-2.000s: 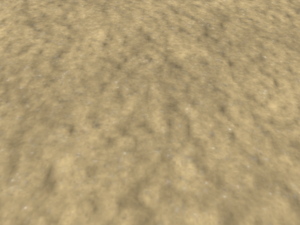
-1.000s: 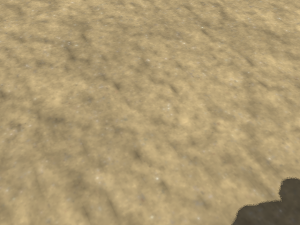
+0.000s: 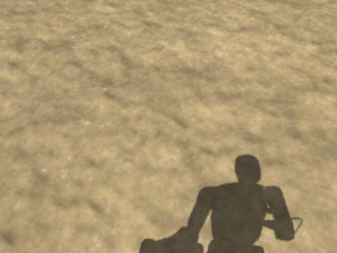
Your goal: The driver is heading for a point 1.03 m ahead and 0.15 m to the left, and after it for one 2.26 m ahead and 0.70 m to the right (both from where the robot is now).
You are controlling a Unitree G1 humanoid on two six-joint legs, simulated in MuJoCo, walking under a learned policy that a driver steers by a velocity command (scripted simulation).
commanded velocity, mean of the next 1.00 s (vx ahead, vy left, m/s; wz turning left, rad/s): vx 0.35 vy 0.00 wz -0.02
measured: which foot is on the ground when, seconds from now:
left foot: down 0.00-0.42, up 0.44-0.82, down 0.84-1.00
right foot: up 0.00-0.40, down 0.42-1.00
